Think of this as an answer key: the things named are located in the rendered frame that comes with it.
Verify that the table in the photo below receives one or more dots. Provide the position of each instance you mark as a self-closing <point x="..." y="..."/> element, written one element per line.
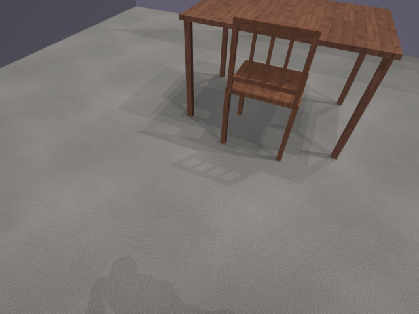
<point x="355" y="28"/>

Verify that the chair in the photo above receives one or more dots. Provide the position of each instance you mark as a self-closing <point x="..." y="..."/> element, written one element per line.
<point x="265" y="82"/>

